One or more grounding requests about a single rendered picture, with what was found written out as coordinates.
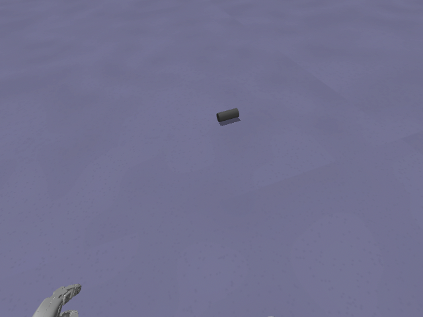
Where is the left robot hand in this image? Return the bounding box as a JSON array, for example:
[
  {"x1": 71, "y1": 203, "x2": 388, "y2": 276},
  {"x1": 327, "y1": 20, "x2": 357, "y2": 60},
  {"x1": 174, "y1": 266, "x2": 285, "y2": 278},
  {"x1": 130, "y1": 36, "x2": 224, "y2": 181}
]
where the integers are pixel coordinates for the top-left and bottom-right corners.
[{"x1": 32, "y1": 284, "x2": 81, "y2": 317}]

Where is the can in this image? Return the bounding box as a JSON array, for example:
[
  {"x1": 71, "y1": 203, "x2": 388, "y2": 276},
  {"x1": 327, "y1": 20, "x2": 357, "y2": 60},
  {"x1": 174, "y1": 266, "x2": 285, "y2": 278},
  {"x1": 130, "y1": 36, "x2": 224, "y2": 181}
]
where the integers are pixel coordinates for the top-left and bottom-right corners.
[{"x1": 217, "y1": 108, "x2": 239, "y2": 122}]

